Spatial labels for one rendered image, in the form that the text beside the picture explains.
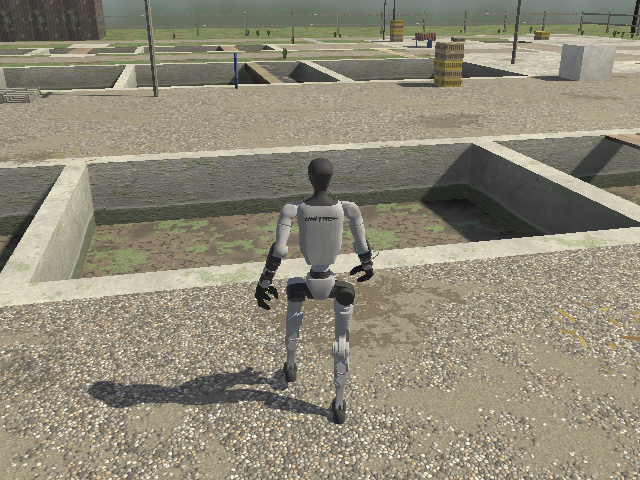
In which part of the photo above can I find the robot right thigh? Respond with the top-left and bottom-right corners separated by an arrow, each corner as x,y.
332,280 -> 355,360

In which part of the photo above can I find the right robot hand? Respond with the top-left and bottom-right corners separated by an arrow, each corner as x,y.
350,265 -> 374,282

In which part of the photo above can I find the robot right upper arm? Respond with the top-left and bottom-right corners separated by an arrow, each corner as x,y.
341,201 -> 369,255

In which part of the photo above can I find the robot left upper arm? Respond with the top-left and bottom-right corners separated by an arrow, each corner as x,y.
272,201 -> 300,258

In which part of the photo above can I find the humanoid robot torso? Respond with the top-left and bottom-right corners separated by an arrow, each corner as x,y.
297,196 -> 344,300

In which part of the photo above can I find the right robot forearm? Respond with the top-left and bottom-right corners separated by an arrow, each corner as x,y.
358,239 -> 373,270

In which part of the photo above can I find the left robot hand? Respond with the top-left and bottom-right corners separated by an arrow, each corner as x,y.
255,283 -> 278,310

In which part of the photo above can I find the left robot forearm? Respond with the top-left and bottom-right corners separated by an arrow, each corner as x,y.
258,242 -> 281,288

